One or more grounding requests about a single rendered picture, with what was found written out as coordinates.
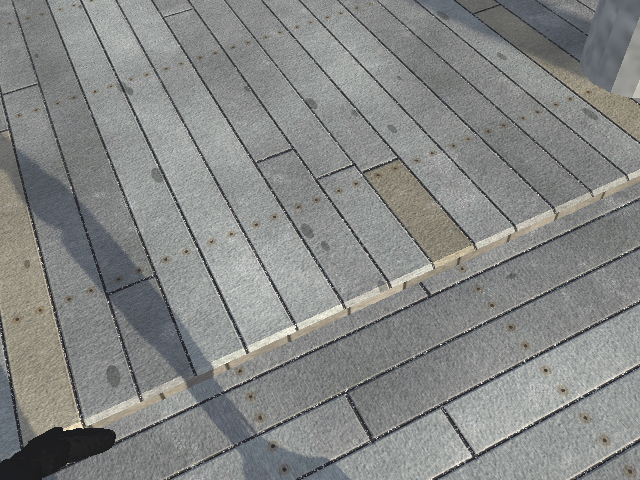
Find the left robot hand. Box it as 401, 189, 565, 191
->
0, 427, 116, 480

